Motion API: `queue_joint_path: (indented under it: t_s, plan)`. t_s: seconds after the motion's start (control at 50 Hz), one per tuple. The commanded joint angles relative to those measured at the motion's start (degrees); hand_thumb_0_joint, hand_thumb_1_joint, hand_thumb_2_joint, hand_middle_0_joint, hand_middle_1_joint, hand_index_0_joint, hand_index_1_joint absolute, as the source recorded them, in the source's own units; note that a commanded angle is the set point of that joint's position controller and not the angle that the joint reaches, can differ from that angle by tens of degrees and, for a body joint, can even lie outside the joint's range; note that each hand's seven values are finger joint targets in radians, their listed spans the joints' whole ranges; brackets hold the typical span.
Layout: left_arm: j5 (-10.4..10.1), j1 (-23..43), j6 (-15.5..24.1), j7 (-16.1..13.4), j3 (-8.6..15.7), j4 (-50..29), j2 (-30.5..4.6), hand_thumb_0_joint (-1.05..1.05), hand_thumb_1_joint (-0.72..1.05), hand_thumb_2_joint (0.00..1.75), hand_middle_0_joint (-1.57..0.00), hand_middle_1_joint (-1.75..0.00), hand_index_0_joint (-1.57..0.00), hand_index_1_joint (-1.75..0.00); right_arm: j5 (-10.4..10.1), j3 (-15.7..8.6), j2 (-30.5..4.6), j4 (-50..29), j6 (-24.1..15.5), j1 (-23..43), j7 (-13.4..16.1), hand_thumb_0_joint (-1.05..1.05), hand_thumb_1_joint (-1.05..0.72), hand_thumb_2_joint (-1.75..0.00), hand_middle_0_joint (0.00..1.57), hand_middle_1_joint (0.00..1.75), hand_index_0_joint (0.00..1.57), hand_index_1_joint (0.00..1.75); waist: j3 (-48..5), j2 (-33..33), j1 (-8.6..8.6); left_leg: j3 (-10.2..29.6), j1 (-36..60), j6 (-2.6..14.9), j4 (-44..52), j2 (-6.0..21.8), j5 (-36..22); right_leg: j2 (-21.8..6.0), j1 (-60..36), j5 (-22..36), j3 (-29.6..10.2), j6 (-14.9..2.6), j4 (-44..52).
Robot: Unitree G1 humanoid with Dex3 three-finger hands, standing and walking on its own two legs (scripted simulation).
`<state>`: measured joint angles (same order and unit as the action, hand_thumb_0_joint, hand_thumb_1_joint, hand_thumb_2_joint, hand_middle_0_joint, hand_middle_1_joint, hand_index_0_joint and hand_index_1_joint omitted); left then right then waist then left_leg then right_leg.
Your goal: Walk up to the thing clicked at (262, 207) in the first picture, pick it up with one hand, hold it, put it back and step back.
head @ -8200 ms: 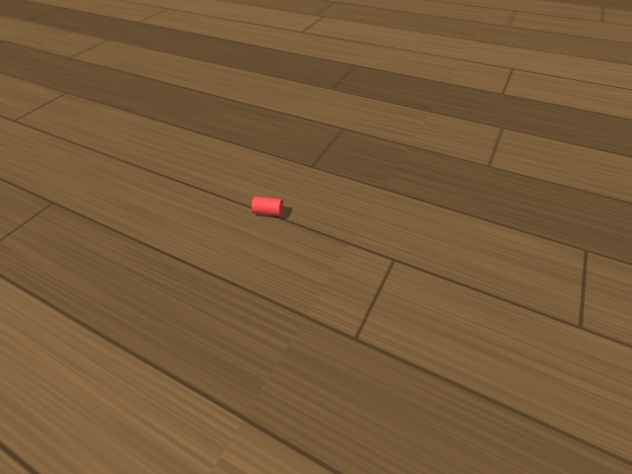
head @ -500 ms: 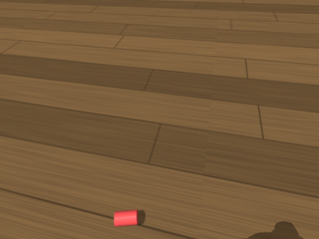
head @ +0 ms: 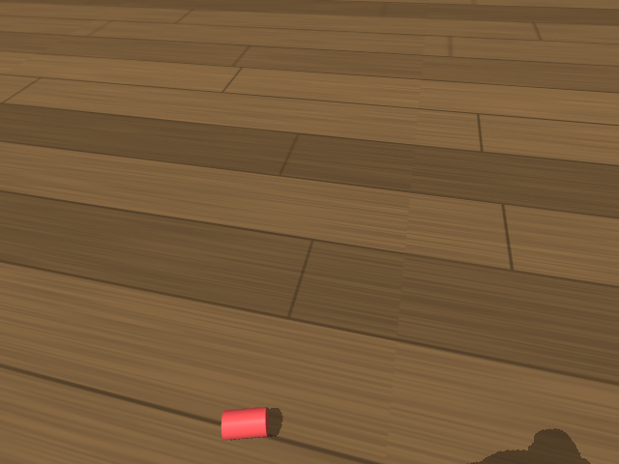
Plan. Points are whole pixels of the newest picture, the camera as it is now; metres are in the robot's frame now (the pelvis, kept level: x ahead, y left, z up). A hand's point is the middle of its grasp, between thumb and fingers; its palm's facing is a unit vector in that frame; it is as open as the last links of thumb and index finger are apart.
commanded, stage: stand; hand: left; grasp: from above
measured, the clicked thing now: (245, 423) +0.40 +0.24 -0.74
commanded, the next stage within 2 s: rise first in 0.38 s
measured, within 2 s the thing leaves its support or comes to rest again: neither
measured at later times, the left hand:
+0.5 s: hand out of the picture +0.08 +0.26 -0.15, palm faces -0.01 -0.93 -0.36, open 7.4 cm
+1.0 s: hand out of the picture +0.11 +0.26 -0.21, palm faces -0.11 -0.90 -0.43, open 13.3 cm
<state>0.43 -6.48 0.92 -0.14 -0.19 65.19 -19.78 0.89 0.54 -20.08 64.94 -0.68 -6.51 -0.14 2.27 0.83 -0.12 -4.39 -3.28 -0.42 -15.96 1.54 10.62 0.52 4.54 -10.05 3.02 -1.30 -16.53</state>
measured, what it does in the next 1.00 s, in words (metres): lowers itself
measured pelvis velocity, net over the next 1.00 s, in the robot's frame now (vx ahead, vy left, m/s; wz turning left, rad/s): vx -0.02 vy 0.01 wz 0.02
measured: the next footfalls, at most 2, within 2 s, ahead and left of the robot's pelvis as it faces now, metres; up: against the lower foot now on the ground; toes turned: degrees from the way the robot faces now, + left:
none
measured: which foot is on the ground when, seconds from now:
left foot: down 0.00-1.00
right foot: down 0.00-1.00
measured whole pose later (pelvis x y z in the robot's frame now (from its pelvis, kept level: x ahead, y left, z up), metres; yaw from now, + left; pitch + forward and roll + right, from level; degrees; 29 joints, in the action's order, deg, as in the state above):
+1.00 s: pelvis -0.02 +0.01 -0.06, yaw +1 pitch +13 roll -1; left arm 12.6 -5.0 -3.0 -1.5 6.8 46.9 -17.4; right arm -0.7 -2.3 -14.4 37.2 -4.6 -13.9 0.7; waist -3.8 0.1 1.0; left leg -2.9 -40.2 1.1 -52.4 1.7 25.1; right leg -1.4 40.2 -23.9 3.9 -0.7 -51.2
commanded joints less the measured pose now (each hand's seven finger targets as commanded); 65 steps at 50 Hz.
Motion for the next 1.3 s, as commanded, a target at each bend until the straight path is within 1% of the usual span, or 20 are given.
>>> queue_joint_path:
  t_s: [0.0,0.44,0.46,0.48,0.5,0.52,0.54,0.58,0.62,0.66,0.68,0.74,0.78,0.8,0.9,1.02,1.14,1.2,1.24,1.28]
  plan:
    - [0.0,2.4,1.2,-0.7,2.2,-3.1,-12.5,0.00,0.90,0.90,-0.20,-0.30,-0.20,-0.30,-0.1,-2.2,-12.1,-3.0,-1.1,1.9,0.8,0.00,-0.90,-0.90,0.20,0.30,0.20,0.30,-3.7,-0.6,0.25,6.6,0.8,1.42,1.9,7.8,-9.1,-9.1,0.4,11.6,-7.4,-0.07,2.4]
    - [0.0,2.4,1.2,-0.7,2.2,-3.1,-12.3,0.00,0.90,0.90,-0.20,-0.30,-0.20,-0.30,-0.2,-2.2,-12.0,-3.1,-1.2,2.0,0.8,0.00,-0.90,-0.90,0.20,0.30,0.20,0.30,-3.3,-0.9,0.12,6.8,0.6,1.41,2.2,7.8,-10.0,-9.1,0.1,12.0,-7.4,-0.11,2.3]
    - [0.0,2.7,1.2,-0.7,2.3,-3.1,-12.5,0.00,0.82,0.97,-0.18,-0.34,-0.16,-0.37,-0.2,-2.2,-11.7,-3.1,-1.2,1.8,0.8,0.00,-0.93,-0.91,0.20,0.30,0.20,0.30,-3.1,-1.4,0.30,6.6,0.3,1.32,2.2,7.7,-9.4,-9.2,0.1,11.9,-7.4,-0.20,2.1]
    - [-3.0,22.8,6.0,-1.5,2.6,-23.2,-2.8,0.00,0.74,0.97,-0.21,-0.42,-0.17,-0.45,-4.3,0.0,-2.4,-19.1,-3.8,0.2,2.1,0.00,-0.99,-0.92,0.20,0.30,0.20,0.30,4.0,0.2,6.70,0.8,-9.2,1.80,-2.2,-1.6,-2.4,-1.2,12.9,6.1,-2.8,0.64,-1.2]
    - [-2.7,27.7,5.1,-1.7,3.4,-18.1,-5.2,0.00,0.66,0.99,-0.19,-0.50,-0.15,-0.53,-4.4,-0.4,-4.0,-16.1,-3.6,-2.5,2.5,0.00,-0.95,-0.91,0.20,0.30,0.20,0.30,0.6,-3.3,5.12,1.2,-8.5,2.25,-3.5,-1.6,-1.2,-1.2,9.9,3.5,-2.2,0.94,-1.6]
    - [-1.3,16.4,2.3,-1.8,6.4,-6.6,-10.1,0.00,0.58,1.00,-0.15,-0.58,-0.12,-0.61,-4.2,-1.2,-5.7,-15.4,-2.9,-4.1,2.8,0.00,-0.95,-0.92,0.20,0.30,0.20,0.30,0.5,-4.6,3.62,1.1,-10.1,2.45,-4.3,-2.1,-0.1,-1.2,10.0,1.1,-1.6,0.56,-1.8]
    - [-0.6,12.8,1.5,-1.0,7.6,-4.8,-11.2,0.00,0.50,0.99,-0.14,-0.66,-0.12,-0.69,-4.1,-1.8,-5.8,-17.0,-2.2,-4.6,2.7,0.00,-0.93,-0.91,0.20,0.30,0.20,0.30,0.3,-4.2,1.95,0.8,-12.1,2.35,-6.5,-2.0,-1.3,-1.3,11.4,1.5,-1.7,0.41,-3.6]
    - [2.0,17.0,2.2,-0.1,10.0,-8.6,-15.8,0.00,0.34,0.99,-0.09,-0.82,-0.09,-0.83,-3.4,-3.3,-5.5,-19.3,-2.7,-6.4,3.3,0.00,-0.93,-0.91,0.20,0.30,0.20,0.30,-9.2,-3.2,1.27,1.4,-12.2,2.35,-9.5,-2.2,-4.1,-1.8,9.4,5.4,-2.1,0.52,-7.5]
    - [5.5,6.8,1.2,1.6,10.0,-4.2,-12.7,0.00,0.19,0.99,-0.04,-0.98,-0.07,-0.96,-2.4,-4.5,-5.0,-21.4,-2.8,-8.5,2.6,0.00,-0.95,-0.91,0.20,0.30,0.20,0.30,-14.1,-2.9,0.51,1.8,-15.4,2.05,-13.9,-2.8,-7.5,-2.1,9.4,9.5,-2.1,0.38,-12.2]
    - [7.2,3.0,0.8,1.7,11.9,-9.2,-13.5,0.00,0.03,1.00,-0.02,-1.05,-0.05,-1.02,-2.3,-5.4,-4.8,-24.2,-3.0,-8.7,2.4,0.00,-0.94,-0.91,0.20,0.30,0.20,0.30,-19.8,0.1,-1.84,1.7,-15.5,1.46,-15.8,-3.3,-11.1,-2.0,6.8,13.5,-2.2,0.07,-15.1]
    - [7.9,2.9,0.1,1.2,11.7,-10.4,-13.0,0.00,-0.03,0.98,-0.03,-1.07,-0.06,-1.03,-2.4,-5.3,-4.6,-25.5,-3.0,-8.4,2.4,0.00,-0.95,-0.91,0.20,0.30,0.20,0.30,-18.7,1.5,-2.02,1.8,-16.4,1.19,-16.2,-3.5,-10.7,-1.7,8.3,11.8,-2.0,-0.05,-15.2]
    - [9.4,7.7,-2.3,-0.4,8.9,-14.8,-9.2,0.00,-0.27,0.98,-0.06,-1.07,-0.08,-1.04,-2.7,-5.1,-3.8,-29.1,-3.0,-6.7,2.1,0.00,-0.93,-0.91,0.20,0.30,0.20,0.30,-14.3,1.3,-0.26,2.2,-19.1,1.01,-17.6,-2.8,-5.1,-0.9,15.5,4.7,-1.5,-0.27,-15.5]
    - [10.0,6.9,-3.5,-1.4,10.2,-16.0,-10.6,0.00,-0.43,0.97,-0.08,-1.07,-0.09,-1.06,-2.7,-5.4,-3.9,-31.0,-3.4,-5.9,1.8,0.00,-0.93,-0.91,0.20,0.30,0.20,0.30,-13.3,0.2,-0.09,2.7,-22.4,1.04,-20.1,-2.5,-2.1,-0.6,18.9,0.9,-1.0,-0.31,-17.5]
    - [9.9,5.2,-3.9,-1.5,9.2,-16.6,-8.3,0.00,-0.51,0.97,-0.08,-1.07,-0.09,-1.06,-2.7,-5.4,-3.7,-31.6,-3.7,-6.5,1.6,0.00,-0.92,-0.91,0.20,0.30,0.20,0.30,-14.1,-1.5,0.56,3.0,-23.1,1.20,-21.4,-2.1,-1.9,-0.2,20.3,0.3,-0.7,-0.31,-19.0]
    - [12.0,5.7,-2.7,-1.9,9.3,-22.8,-7.7,0.00,-0.57,0.97,-0.08,-1.07,-0.09,-1.07,-1.9,-6.0,-3.2,-33.1,-5.9,-7.6,1.4,0.00,-0.90,-0.90,0.20,0.30,0.20,0.30,-16.6,-1.1,1.20,3.6,-30.5,1.20,-30.7,-1.5,0.0,-0.4,29.2,-1.8,-0.8,-0.23,-28.4]
    - [16.6,-2.5,-2.2,-3.0,10.1,-34.5,-8.5,0.00,-0.57,0.99,-0.08,-1.06,-0.08,-1.06,-1.5,-6.4,-3.1,-36.4,-7.5,-7.0,1.9,0.00,-0.88,-0.90,0.20,0.30,0.20,0.30,-22.4,3.9,0.28,4.7,-33.0,0.56,-36.8,-0.9,-0.5,-0.2,37.4,-3.5,-1.0,-0.65,-37.2]
    - [22.5,7.9,-1.9,-4.3,8.1,-32.0,-7.7,0.00,-0.59,0.95,-0.09,-1.08,-0.10,-1.08,-1.0,-6.2,-3.3,-35.9,-9.0,-5.2,1.7,0.00,-0.94,-0.91,0.20,0.30,0.20,0.30,-21.6,2.2,2.97,6.7,-46.1,0.71,-47.4,-0.2,5.1,-0.5,52.9,-8.9,-0.8,-0.44,-48.1]
    - [26.8,11.9,0.6,-5.5,7.1,-31.3,-7.9,0.00,-0.56,0.96,-0.08,-1.08,-0.08,-1.07,-0.9,-6.5,-4.1,-36.2,-10.1,-4.6,1.1,0.00,-0.90,-0.90,0.20,0.30,0.20,0.30,-26.3,3.0,2.74,7.0,-51.2,0.41,-53.1,-0.6,7.9,-0.8,60.0,-11.1,-0.7,-0.55,-55.0]
    - [29.9,14.3,2.3,-6.4,4.1,-32.7,-6.8,0.00,-0.53,0.95,-0.08,-1.09,-0.09,-1.07,-1.0,-6.6,-4.6,-36.1,-10.5,-4.7,0.8,0.00,-0.89,-0.90,0.20,0.30,0.20,0.30,-31.9,4.2,3.54,7.6,-51.7,0.30,-56.7,-0.6,6.1,-0.8,63.7,-9.9,-0.6,-0.67,-58.8]
    - [32.1,15.3,3.0,-7.9,4.2,-32.3,-8.1,0.00,-0.52,0.94,-0.08,-1.10,-0.09,-1.08,-1.3,-6.9,-5.6,-35.4,-10.6,-4.5,0.4,0.00,-0.88,-0.90,0.20,0.30,0.20,0.30,-35.4,5.7,3.17,9.2,-51.7,-0.34,-59.5,-0.2,2.9,-1.1,68.6,-8.7,-0.1,-0.82,-63.6]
